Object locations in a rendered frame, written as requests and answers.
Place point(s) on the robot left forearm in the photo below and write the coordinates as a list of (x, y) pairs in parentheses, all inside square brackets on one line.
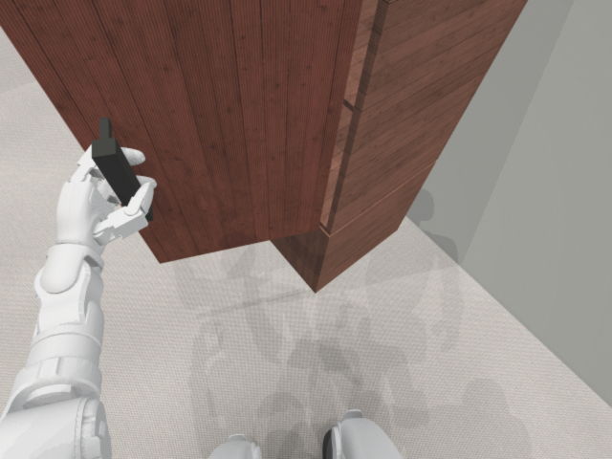
[(64, 354)]

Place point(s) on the robot left hand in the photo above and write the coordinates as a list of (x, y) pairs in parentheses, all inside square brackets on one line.
[(81, 206)]

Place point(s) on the robot left shin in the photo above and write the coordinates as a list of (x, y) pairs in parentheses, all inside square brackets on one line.
[(237, 437)]

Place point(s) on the handle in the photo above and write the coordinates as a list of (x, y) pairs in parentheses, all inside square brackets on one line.
[(113, 165)]

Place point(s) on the cupboard door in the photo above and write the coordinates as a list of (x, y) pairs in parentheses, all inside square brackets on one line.
[(235, 104)]

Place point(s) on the right robot thigh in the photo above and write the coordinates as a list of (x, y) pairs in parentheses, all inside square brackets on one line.
[(360, 438)]

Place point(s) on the robot left upper arm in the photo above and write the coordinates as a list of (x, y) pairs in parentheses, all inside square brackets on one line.
[(73, 429)]

